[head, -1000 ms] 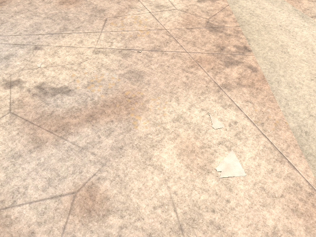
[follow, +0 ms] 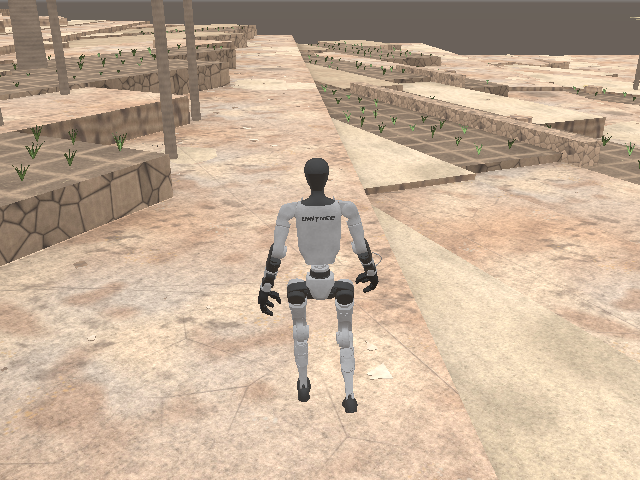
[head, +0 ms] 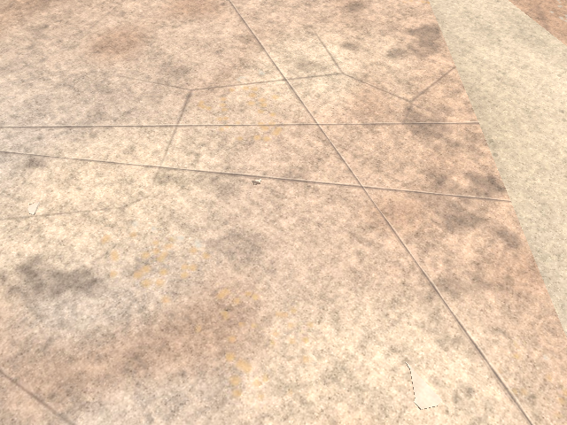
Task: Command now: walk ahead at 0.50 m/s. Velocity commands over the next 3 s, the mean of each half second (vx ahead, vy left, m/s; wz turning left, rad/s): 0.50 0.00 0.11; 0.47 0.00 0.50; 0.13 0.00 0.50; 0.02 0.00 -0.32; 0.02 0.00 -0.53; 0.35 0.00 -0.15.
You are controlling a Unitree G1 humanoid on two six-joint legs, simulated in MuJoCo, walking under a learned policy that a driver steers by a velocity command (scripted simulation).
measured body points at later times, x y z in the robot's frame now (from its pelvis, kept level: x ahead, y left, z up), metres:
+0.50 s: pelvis +0.28 -0.04 -0.01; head +0.32 -0.04 +0.44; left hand +0.48 +0.21 -0.10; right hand +0.26 -0.31 -0.15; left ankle +0.09 +0.08 -0.69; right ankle +0.40 -0.14 -0.73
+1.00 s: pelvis +0.52 +0.04 -0.01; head +0.56 +0.07 +0.43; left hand +0.45 +0.32 -0.15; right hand +0.80 -0.13 -0.10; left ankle +0.60 +0.16 -0.73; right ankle +0.40 -0.15 -0.70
